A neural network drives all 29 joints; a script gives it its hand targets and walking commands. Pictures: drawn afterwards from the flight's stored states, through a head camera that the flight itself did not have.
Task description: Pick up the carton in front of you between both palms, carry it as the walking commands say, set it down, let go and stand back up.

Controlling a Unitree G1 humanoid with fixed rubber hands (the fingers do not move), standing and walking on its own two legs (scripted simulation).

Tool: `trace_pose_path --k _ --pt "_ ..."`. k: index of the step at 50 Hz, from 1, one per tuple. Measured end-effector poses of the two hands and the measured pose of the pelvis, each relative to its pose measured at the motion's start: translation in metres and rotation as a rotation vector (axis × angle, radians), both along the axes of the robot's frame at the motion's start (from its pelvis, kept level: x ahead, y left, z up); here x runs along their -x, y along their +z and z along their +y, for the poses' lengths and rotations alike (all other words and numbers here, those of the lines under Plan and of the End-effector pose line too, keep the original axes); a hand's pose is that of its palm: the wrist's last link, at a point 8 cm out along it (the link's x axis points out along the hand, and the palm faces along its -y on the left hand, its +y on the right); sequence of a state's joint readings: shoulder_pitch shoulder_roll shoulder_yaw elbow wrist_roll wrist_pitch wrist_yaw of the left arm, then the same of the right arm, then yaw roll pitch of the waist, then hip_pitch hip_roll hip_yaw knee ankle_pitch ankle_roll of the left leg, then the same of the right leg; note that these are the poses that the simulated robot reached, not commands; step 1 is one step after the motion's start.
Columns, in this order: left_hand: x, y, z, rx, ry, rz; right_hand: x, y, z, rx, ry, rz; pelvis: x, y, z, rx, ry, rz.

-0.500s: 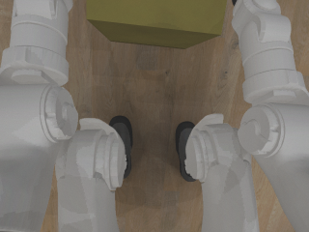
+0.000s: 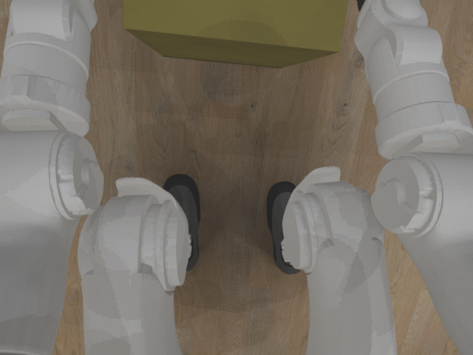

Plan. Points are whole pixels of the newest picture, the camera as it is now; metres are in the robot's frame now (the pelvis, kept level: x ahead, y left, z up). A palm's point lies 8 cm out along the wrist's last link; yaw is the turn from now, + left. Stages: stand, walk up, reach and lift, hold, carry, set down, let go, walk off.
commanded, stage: set down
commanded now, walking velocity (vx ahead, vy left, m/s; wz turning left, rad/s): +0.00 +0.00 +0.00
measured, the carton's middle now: out of the picture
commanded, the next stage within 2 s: let go in 1.18 s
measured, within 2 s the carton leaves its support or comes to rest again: neither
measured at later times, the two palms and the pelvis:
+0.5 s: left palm out of the picture +0.58 +0.22 -0.04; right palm out of the picture +0.56 -0.15 -0.04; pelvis +0.00 -0.01 +0.07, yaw +1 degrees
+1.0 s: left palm out of the picture +0.59 +0.23 +0.10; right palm out of the picture +0.56 -0.16 +0.11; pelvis +0.02 +0.01 +0.20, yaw +1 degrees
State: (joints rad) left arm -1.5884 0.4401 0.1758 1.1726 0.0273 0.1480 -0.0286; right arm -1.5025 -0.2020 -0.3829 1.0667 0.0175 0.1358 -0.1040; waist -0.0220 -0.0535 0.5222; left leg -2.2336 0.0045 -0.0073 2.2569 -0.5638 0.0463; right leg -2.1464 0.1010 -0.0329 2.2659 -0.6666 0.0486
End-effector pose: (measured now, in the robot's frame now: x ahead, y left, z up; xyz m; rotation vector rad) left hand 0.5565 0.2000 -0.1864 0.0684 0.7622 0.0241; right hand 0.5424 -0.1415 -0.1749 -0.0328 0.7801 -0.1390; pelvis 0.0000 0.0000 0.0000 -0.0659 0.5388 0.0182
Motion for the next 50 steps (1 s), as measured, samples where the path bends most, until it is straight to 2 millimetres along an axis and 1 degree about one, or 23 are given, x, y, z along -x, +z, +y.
trace_pose_path --k 3,6,10,14,18,21,24,29,39,50 --pt "-0.004 -0.001 0.015 -0.036 0.043 -0.008 -0.001 -0.005 -0.012 0.02 -0.028 -0.006 -0.002 0.0 0.0 -0.005 -0.002 0.013" --pt "-0.015 0.011 0.023 -0.046 0.062 -0.041 -0.006 -0.001 -0.022 0.029 -0.034 -0.034 -0.003 -0.001 -0.002 -0.01 0.003 0.013" --pt "-0.029 0.031 0.022 -0.038 0.066 -0.082 -0.014 0.014 -0.024 0.017 -0.03 -0.077 -0.004 -0.001 -0.005 -0.017 0.004 0.018" --pt "-0.034 0.056 0.015 -0.035 0.055 -0.109 -0.019 0.04 -0.017 0.003 -0.027 -0.117 -0.004 0.008 -0.009 -0.024 0.001 0.033" --pt "-0.032 0.09 0.012 -0.037 0.052 -0.121 -0.02 0.079 -0.011 0.001 -0.03 -0.141 -0.004 0.028 -0.011 -0.026 -0.002 0.063" --pt "-0.029 0.116 0.015 -0.037 0.058 -0.108 -0.018 0.107 -0.01 0.003 -0.041 -0.133 -0.003 0.047 -0.012 -0.021 -0.001 0.098" --pt "-0.027 0.14 0.02 -0.034 0.06 -0.097 -0.017 0.129 -0.011 0.004 -0.052 -0.123 -0.003 0.066 -0.011 -0.015 0.002 0.135" --pt "-0.027 0.172 0.024 -0.029 0.052 -0.098 -0.015 0.159 -0.013 0.012 -0.062 -0.123 -0.003 0.091 -0.008 -0.004 0.008 0.182" --pt "-0.033 0.219 0.03 -0.034 0.039 -0.117 -0.018 0.211 -0.016 0.024 -0.07 -0.145 -0.006 0.135 0.0 0.009 0.02 0.237" --pt "-0.033 0.29 0.033 -0.036 0.026 -0.11 -0.016 0.282 -0.019 0.023 -0.07 -0.146 -0.018 0.2 0.006 0.012 0.032 0.269"
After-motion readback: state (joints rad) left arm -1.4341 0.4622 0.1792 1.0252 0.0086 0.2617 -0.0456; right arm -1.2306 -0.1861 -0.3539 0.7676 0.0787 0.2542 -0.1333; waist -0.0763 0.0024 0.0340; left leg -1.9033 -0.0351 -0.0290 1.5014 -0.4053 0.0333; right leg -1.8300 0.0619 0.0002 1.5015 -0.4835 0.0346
